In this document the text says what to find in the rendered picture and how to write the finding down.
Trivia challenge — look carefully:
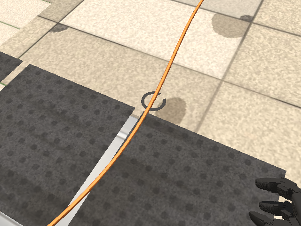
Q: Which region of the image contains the robot right hand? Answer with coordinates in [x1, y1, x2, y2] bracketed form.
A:
[249, 177, 301, 226]

